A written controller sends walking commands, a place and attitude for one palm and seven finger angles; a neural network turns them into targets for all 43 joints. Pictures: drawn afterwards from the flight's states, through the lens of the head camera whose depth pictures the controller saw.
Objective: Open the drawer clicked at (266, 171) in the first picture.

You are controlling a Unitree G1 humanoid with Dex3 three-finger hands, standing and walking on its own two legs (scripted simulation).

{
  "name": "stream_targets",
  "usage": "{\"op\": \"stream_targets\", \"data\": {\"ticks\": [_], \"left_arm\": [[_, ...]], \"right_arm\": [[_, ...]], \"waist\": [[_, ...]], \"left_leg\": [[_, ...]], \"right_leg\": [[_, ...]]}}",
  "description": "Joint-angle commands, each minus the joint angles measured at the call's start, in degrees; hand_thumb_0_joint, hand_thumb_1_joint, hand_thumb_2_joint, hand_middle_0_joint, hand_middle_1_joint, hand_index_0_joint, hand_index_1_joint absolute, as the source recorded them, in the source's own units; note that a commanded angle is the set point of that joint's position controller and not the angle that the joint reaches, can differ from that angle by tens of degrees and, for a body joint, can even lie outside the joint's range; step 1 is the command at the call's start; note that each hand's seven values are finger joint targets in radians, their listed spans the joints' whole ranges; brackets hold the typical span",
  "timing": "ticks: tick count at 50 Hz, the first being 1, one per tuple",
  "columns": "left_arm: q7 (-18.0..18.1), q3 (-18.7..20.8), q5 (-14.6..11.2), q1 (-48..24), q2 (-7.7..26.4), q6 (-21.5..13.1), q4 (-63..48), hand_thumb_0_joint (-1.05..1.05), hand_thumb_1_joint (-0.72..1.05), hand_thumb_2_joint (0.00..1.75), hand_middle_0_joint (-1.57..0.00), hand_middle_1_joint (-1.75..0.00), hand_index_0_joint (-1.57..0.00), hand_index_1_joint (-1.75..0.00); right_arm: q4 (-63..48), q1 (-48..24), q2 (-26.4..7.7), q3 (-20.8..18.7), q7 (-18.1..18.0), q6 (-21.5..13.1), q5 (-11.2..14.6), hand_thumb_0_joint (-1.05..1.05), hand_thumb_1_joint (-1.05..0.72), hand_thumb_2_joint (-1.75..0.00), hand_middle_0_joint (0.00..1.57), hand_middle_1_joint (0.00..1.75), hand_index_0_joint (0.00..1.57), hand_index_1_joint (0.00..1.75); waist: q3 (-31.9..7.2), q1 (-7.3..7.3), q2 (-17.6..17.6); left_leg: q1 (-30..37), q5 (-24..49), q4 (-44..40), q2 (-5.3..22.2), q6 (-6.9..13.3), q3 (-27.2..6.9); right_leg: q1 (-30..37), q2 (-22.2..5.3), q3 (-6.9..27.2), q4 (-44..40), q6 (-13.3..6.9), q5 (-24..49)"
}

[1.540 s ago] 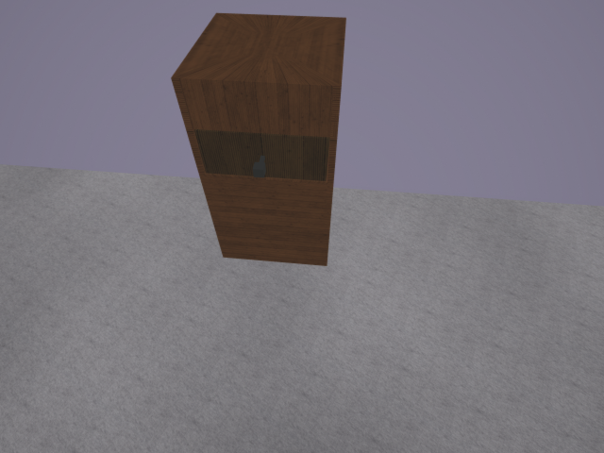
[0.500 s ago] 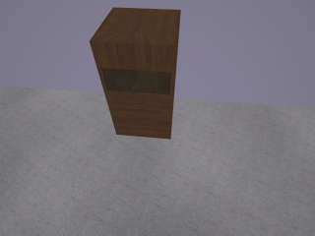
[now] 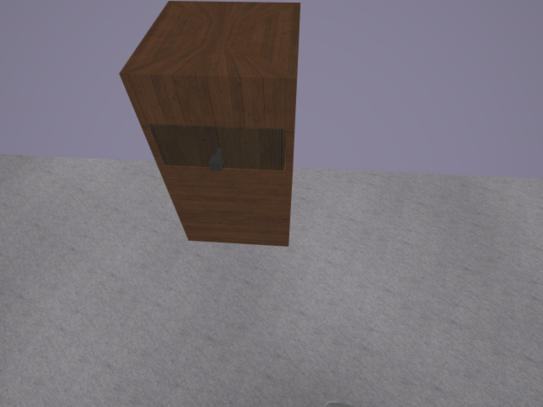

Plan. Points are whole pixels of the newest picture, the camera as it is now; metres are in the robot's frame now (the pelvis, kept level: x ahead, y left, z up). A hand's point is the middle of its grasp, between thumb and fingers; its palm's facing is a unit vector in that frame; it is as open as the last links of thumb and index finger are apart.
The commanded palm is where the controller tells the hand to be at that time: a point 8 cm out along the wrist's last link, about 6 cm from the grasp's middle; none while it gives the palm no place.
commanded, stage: take the last steps up to it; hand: left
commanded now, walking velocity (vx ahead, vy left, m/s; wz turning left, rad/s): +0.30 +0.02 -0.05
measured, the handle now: (217, 158) +0.78 +0.19 -0.20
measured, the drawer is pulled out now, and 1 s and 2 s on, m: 0.00 0.00 0.00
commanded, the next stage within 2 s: come to a stop and stand still in 0.50 s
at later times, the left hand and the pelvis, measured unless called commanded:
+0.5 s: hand (181, 336) +0.26 +0.18 -0.15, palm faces +0.03 -0.98 -0.22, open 7.3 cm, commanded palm none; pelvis +0.18 -0.01 +0.00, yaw +0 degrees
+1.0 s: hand (194, 283) +0.36 +0.17 -0.14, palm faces +0.04 -0.94 -0.33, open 7.3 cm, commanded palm none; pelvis +0.29 -0.04 +0.01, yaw -1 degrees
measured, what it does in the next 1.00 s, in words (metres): walks ahead: left foot, then right foot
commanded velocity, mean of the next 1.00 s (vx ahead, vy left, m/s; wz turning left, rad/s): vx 0.01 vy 0.02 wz -0.01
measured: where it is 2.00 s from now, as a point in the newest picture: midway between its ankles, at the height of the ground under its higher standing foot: (278, 390)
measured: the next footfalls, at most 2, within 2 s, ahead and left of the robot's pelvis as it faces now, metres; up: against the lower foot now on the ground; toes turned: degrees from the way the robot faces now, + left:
left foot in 0.26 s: +0.15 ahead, +0.14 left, +0.00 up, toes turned +4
right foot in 0.50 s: +0.31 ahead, -0.11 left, +0.00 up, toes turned -1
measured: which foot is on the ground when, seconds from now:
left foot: down 0.00-0.00, up 0.02-0.24, down 0.26-0.48, up 0.50-0.70, down 0.72-0.94, up 0.96-1.00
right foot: down 0.00-0.26, up 0.28-0.48, down 0.50-1.00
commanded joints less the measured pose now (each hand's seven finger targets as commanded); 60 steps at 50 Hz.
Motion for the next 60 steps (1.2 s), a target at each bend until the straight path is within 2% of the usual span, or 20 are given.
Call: {"op": "stream_targets", "data": {"ticks": [1, 4, 10, 11, 13, 14, 18, 22, 23, 24, 26, 28, 30, 33, 36, 41, 45, 47, 48, 60], "left_arm": [[2.3, 2.0, -0.7, 17.4, 8.7, 0.0, 3.4, 0.00, 0.90, 0.90, -0.20, -0.30, -0.20, -0.30], [3.2, 0.6, 0.9, 4.6, 4.1, -0.3, -0.9, 0.00, 0.90, 0.90, -0.20, -0.30, -0.20, -0.30], [1.3, 1.1, 0.2, 3.7, 5.6, -0.6, -0.1, 0.00, 0.90, 0.90, -0.20, -0.30, -0.20, -0.30], [1.0, 0.8, 0.1, 3.7, 4.2, -0.3, -0.1, 0.00, 0.90, 0.90, -0.20, -0.30, -0.20, -0.30], [0.5, -0.2, 0.0, 1.4, 0.3, -0.5, -2.9, 0.00, 0.90, 0.90, -0.20, -0.30, -0.20, -0.30], [0.3, 0.1, 0.2, -4.0, 1.6, -1.0, -4.5, 0.00, 0.90, 0.90, -0.20, -0.30, -0.20, -0.30], [-0.4, -0.5, 0.2, -4.3, 0.0, -1.5, -4.1, 0.00, 0.90, 0.90, -0.20, -0.30, -0.20, -0.30], [-0.9, 0.0, 0.2, 7.3, 0.7, -1.2, 0.3, 0.00, 0.90, 0.90, -0.20, -0.30, -0.20, -0.30], [-0.4, 1.0, 0.2, 13.3, 4.2, -1.6, 1.9, 0.00, 0.90, 0.90, -0.20, -0.30, -0.20, -0.30], [0.6, 2.4, 0.6, 19.7, 10.5, -1.7, 3.8, 0.00, 0.90, 0.90, -0.20, -0.30, -0.20, -0.30], [1.5, 1.7, 0.1, 15.8, 10.4, -0.9, 2.7, 0.00, 0.90, 0.90, -0.20, -0.30, -0.20, -0.30], [2.2, 1.1, 0.9, 7.7, 7.0, -0.2, 0.6, 0.00, 0.90, 0.90, -0.20, -0.30, -0.20, -0.30], [2.2, 0.6, 1.1, 5.4, 5.7, -1.0, 0.4, 0.00, 0.90, 0.90, -0.20, -0.30, -0.20, -0.30], [2.5, 0.4, 0.1, 3.4, 5.2, -0.5, 0.6, 0.00, 0.90, 0.90, -0.20, -0.30, -0.20, -0.30], [3.3, -1.1, -1.2, 7.1, 2.2, 0.7, 0.7, 0.00, 0.90, 0.90, -0.20, -0.30, -0.20, -0.30], [3.2, 0.0, -0.7, 3.1, 3.7, 2.8, -0.2, 0.00, 0.90, 0.90, -0.20, -0.30, -0.20, -0.30], [2.8, 1.0, -0.5, 8.3, 5.0, 2.6, 0.3, 0.00, 0.90, 0.90, -0.20, -0.30, -0.20, -0.30], [3.3, 1.7, 0.5, 7.3, 10.6, 2.5, -0.1, 0.00, 0.90, 0.90, -0.20, -0.30, -0.20, -0.30], [3.2, 1.2, 0.2, 6.2, 10.3, 2.7, -0.4, 0.00, 0.90, 0.90, -0.20, -0.30, -0.20, -0.30], [4.5, 0.8, -0.2, 6.8, 7.4, 2.0, -0.4, 0.00, 0.90, 0.90, -0.20, -0.30, -0.20, -0.30]], "right_arm": [[-8.2, -7.6, -7.5, -2.3, 0.8, 0.0, 0.4, 0.00, -0.90, -0.90, 0.20, 0.30, 0.20, 0.30], [-8.7, -8.6, -4.4, -2.1, 1.4, 1.1, -0.2, 0.00, -0.90, -0.90, 0.20, 0.30, 0.20, 0.30], [-7.1, -2.6, -3.4, -1.6, 2.0, 0.2, -0.2, 0.00, -0.90, -0.90, 0.20, 0.30, 0.20, 0.30], [-6.5, -1.0, -5.5, -1.9, 1.5, -0.2, -0.3, 0.00, -0.90, -0.90, 0.20, 0.30, 0.20, 0.30], [-6.8, 5.7, -14.3, -4.2, 0.5, -0.8, -1.1, 0.00, -0.90, -0.90, 0.20, 0.30, 0.20, 0.30], [-7.2, 6.1, -15.2, -4.4, 0.0, -0.7, -1.2, 0.00, -0.90, -0.90, 0.20, 0.30, 0.20, 0.30], [-9.2, -3.6, -12.0, -2.7, -0.2, -2.2, -1.2, 0.00, -0.90, -0.90, 0.20, 0.30, 0.20, 0.30], [-9.5, -8.1, -12.9, -2.9, -0.2, -1.3, -0.1, 0.00, -0.90, -0.90, 0.20, 0.30, 0.20, 0.30], [-9.8, -9.1, -11.7, -2.9, 0.2, -1.3, 0.6, 0.00, -0.90, -0.90, 0.20, 0.30, 0.20, 0.30], [-11.8, -10.3, -8.1, -2.2, 0.7, -1.2, 1.1, 0.00, -0.90, -0.90, 0.20, 0.30, 0.20, 0.30], [-13.2, -14.0, -10.1, -2.7, 1.0, 0.1, 0.5, 0.00, -0.90, -0.90, 0.20, 0.30, 0.20, 0.30], [-12.6, -15.3, -7.7, -2.8, 1.5, 1.1, 0.2, 0.00, -0.90, -0.90, 0.20, 0.30, 0.20, 0.30], [-12.1, -15.2, -6.3, -2.0, 1.8, 1.2, 0.3, 0.00, -0.90, -0.90, 0.20, 0.30, 0.20, 0.30], [-8.0, -7.2, -3.9, -0.7, 1.3, 0.6, 0.7, 0.00, -0.90, -0.90, 0.20, 0.30, 0.20, 0.30], [-7.9, -4.8, -13.1, -1.8, -0.5, -0.1, 0.9, 0.00, -0.90, -0.90, 0.20, 0.30, 0.20, 0.30], [-9.1, -8.1, -14.5, -2.7, -1.9, 2.9, 0.1, 0.00, -0.90, -0.90, 0.20, 0.30, 0.20, 0.30], [-12.3, -15.2, -16.9, -4.3, -2.0, 3.6, 0.6, 0.00, -0.90, -0.90, 0.20, 0.30, 0.20, 0.30], [-14.7, -17.0, -11.9, -3.6, -1.1, 4.7, 1.4, 0.00, -0.90, -0.90, 0.20, 0.30, 0.20, 0.30], [-14.4, -16.3, -12.3, -4.0, -0.9, 5.9, 1.4, 0.00, -0.90, -0.90, 0.20, 0.30, 0.20, 0.30], [-12.8, -20.8, -11.4, -2.7, 0.2, 6.5, 0.9, 0.00, -0.90, -0.90, 0.20, 0.30, 0.20, 0.30]], "waist": [[0.0, 7.69, -13.4], [2.9, 1.50, -11.4], [-1.1, -1.52, -2.9], [-0.8, -2.21, 2.4], [-1.3, -5.63, 20.7], [0.5, -6.72, 11.8], [1.2, -1.30, 8.4], [-8.2, 3.63, 4.8], [-10.7, 6.66, -3.6], [-11.1, 9.20, -21.7], [-3.6, 7.71, -15.2], [2.0, 4.04, -13.5], [2.9, 2.22, -13.6], [-4.1, -0.76, -5.7], [-12.6, 0.37, 15.3], [-3.1, -1.05, 16.1], [-12.0, 3.02, 3.7], [-8.5, 3.74, -19.3], [-8.0, 3.66, -17.6], [-7.3, 4.53, -8.0]], "left_leg": [[-34.8, -5.3, 39.5, 0.4, 2.7, -4.6], [-24.8, -0.6, 29.8, 5.5, 2.1, -7.4], [0.3, 13.3, -3.5, -1.9, -0.5, 4.6], [3.4, 9.7, -7.0, -0.8, -0.4, 2.3], [8.4, -3.5, -22.7, 20.6, 10.9, -29.3], [7.2, 0.5, -23.6, 23.7, 15.6, -32.9], [2.7, 36.7, -16.9, 15.1, 10.3, -13.1], [-4.6, 31.5, -5.0, 6.7, 5.1, -2.5], [-12.3, 24.1, 3.2, 3.4, 3.1, -0.5], [-26.3, 2.3, 16.9, -3.1, 0.3, 3.5], [-33.2, -8.7, 31.8, 0.2, 0.1, -4.0], [-28.2, -5.0, 27.7, 2.4, 0.8, -4.7], [-22.8, -3.2, 17.2, 2.8, 0.6, -3.8], [-5.8, 19.7, -7.1, -2.8, -1.0, 1.8], [6.4, 81.2, -9.5, 16.7, 9.5, -14.4], [8.0, 91.2, -7.0, 15.6, 10.4, -10.6], [3.6, 62.2, -0.2, 11.1, 5.3, -6.3], [-15.4, -2.0, 14.3, -4.4, -0.8, 0.4], [-15.3, -9.1, 24.4, -5.2, -0.2, -5.1], [-21.8, 2.2, 18.8, -4.4, -2.1, -7.5]], "right_leg": [[20.9, -20.6, 36.3, -25.4, -11.4, -20.8], [0.3, -17.6, 23.8, -24.3, -8.4, -15.2], [-5.7, -7.0, 8.7, -16.8, -4.1, -13.9], [-7.6, -4.9, 7.5, -10.9, -3.0, -13.4], [-20.7, 3.4, -1.7, 17.0, 2.1, -16.8], [-23.2, 0.1, 3.4, 25.0, 1.8, -16.7], [-16.5, -3.0, 2.9, 18.8, 3.1, -10.8], [11.3, 3.1, -4.7, -5.1, 3.7, 5.1], [22.7, -0.6, 1.4, -8.3, 2.5, 8.9], [30.8, -15.6, 22.1, -16.2, -2.2, 11.9], [23.7, -22.2, 30.2, -21.1, -9.9, 5.9], [8.8, -18.8, 24.8, -22.7, -8.1, -6.6], [5.8, -16.6, 16.5, -20.3, -7.0, 10.0], [8.5, -7.9, 5.2, -8.7, -1.7, 30.5], [3.6, -0.7, 1.4, 6.2, 5.4, -11.0], [-4.7, 1.0, 2.7, 11.3, 3.7, -17.3], [9.7, 0.3, 4.0, -7.5, 3.1, 14.4], [18.3, -16.1, 20.5, -13.6, -3.0, 57.0], [14.1, -19.9, 19.9, -15.1, -6.2, 54.8], [26.4, -13.7, 16.2, -15.5, -3.5, 47.1]]}}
